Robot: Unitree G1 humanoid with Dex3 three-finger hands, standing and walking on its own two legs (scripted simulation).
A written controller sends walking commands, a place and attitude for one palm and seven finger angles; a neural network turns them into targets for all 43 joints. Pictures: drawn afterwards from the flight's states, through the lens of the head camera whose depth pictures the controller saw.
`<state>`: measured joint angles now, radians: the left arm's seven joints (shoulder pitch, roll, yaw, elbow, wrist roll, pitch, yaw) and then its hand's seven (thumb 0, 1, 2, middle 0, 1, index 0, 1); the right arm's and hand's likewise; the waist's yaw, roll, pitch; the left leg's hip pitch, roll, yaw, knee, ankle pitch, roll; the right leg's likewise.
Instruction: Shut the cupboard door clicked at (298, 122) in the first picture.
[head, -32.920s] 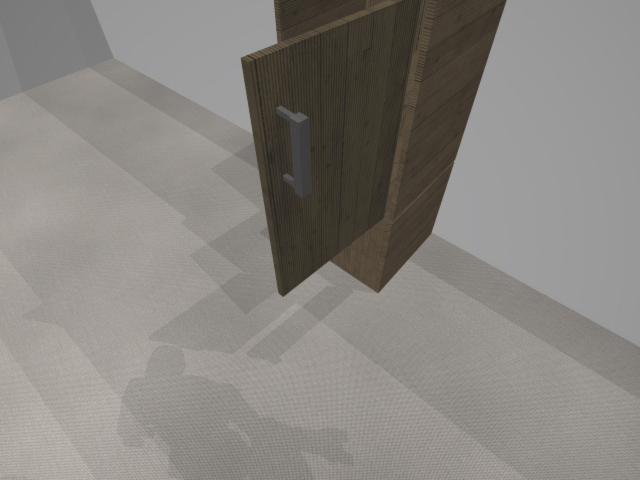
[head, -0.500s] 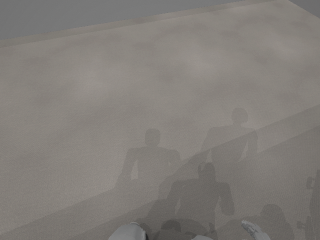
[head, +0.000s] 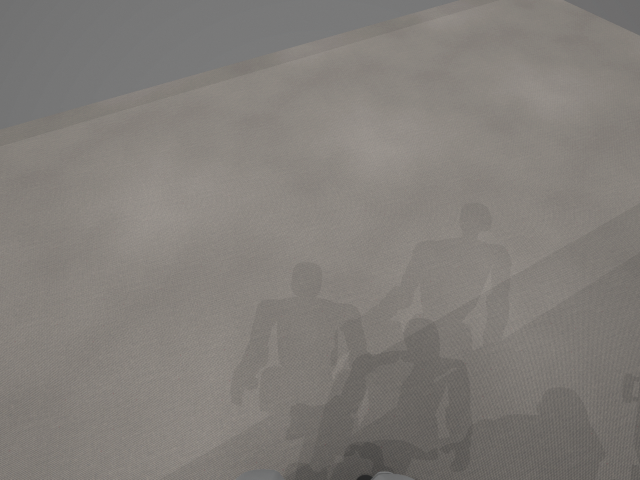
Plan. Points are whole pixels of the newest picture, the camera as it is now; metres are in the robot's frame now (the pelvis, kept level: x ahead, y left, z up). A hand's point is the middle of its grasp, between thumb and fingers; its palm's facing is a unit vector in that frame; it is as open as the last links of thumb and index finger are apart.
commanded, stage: turn to face it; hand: left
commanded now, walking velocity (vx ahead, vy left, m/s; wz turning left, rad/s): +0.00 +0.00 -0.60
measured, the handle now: out of the picture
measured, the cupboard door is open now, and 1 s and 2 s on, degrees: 53 53 53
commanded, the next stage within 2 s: none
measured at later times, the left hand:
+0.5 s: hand (180, 426) +0.20 +0.22 -0.16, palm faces -0.24 -0.95 -0.20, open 7.4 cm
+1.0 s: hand (234, 383) +0.27 +0.16 -0.18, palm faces -0.54 -0.82 -0.18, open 7.4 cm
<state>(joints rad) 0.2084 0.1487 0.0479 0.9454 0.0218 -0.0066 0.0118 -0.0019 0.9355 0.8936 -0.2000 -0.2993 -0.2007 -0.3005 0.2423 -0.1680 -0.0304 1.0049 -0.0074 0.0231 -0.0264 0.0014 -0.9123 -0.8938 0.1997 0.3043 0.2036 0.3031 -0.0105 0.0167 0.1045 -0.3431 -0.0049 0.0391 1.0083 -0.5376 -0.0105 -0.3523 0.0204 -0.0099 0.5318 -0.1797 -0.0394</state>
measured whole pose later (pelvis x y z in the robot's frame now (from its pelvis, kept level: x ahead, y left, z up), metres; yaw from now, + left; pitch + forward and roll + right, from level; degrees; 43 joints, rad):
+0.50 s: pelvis +0.05 +0.05 +0.01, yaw -17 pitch +1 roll -3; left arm 0.15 0.27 0.09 0.90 0.02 0.08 -0.04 0.01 0.91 0.89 -0.19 -0.30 -0.19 -0.30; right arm 0.22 -0.18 -0.02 0.90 -0.03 0.01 -0.04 0.00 -0.91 -0.89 0.20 0.30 0.21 0.30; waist 0.01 -0.01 0.08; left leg -0.18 0.10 0.17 0.49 -0.31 0.01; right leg -0.44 -0.02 -0.04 0.92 -0.41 0.05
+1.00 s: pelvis +0.10 +0.04 -0.01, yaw -34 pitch +2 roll -1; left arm 0.19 0.24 0.06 0.90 0.02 0.07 -0.02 0.01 0.90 0.89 -0.20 -0.30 -0.20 -0.30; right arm 0.19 -0.23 -0.04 0.86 -0.01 0.01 -0.02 0.00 -0.91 -0.89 0.20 0.30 0.20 0.30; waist -0.01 -0.05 0.08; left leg -0.35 0.05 0.05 0.63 -0.29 -0.02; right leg -0.33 0.03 0.11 0.68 -0.41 0.02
